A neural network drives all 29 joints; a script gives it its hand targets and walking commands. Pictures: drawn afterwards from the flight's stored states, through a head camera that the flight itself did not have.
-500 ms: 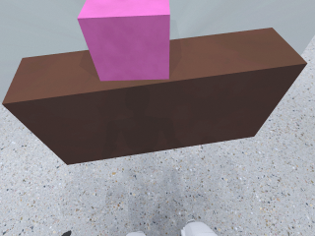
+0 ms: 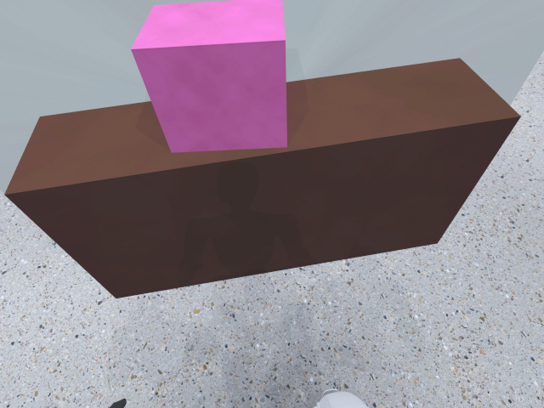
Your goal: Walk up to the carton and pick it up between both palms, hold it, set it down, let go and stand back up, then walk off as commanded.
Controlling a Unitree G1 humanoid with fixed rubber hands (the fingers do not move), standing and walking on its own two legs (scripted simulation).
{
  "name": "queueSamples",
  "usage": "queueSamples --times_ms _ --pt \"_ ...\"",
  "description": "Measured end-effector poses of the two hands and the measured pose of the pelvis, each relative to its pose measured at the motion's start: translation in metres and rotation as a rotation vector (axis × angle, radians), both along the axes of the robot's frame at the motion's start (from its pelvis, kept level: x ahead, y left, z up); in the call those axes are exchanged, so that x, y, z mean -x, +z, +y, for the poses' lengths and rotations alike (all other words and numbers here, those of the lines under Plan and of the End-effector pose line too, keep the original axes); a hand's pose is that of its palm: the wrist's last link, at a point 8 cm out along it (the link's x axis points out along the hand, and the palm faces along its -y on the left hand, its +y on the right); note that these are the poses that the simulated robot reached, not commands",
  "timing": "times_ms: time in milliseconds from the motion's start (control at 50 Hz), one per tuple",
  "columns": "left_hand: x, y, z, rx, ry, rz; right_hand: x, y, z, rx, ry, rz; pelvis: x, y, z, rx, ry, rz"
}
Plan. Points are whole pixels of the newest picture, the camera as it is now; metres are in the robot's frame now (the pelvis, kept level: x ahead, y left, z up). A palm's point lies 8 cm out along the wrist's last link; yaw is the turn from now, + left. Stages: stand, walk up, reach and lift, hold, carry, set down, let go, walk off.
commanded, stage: stand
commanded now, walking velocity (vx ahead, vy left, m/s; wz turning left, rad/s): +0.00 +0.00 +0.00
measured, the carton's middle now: (223, 79) +0.84 +0.11 +0.03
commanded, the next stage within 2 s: none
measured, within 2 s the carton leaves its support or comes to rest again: neither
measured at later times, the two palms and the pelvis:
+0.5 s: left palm out of the picture +0.10 +0.28 -0.10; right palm out of the picture +0.05 -0.29 -0.12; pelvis +0.00 +0.00 +0.00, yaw +0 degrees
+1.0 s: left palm out of the picture +0.10 +0.28 -0.10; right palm out of the picture +0.04 -0.29 -0.11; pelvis -0.01 +0.00 +0.01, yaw -1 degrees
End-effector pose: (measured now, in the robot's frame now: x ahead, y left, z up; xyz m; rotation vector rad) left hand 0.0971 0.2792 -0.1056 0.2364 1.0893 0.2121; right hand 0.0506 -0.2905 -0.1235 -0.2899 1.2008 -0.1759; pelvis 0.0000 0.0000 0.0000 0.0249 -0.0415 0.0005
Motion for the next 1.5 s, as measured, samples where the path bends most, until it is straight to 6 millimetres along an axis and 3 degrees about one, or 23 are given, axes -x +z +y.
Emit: queueSamples --times_ms 1500 --pt "0.003 0.005 -0.003 0.024 -0.014 -0.034 0.019 0.013 -0.003 0.017 -0.023 -0.002 0.013 0.008 0.002 -0.001 -0.013 0.014"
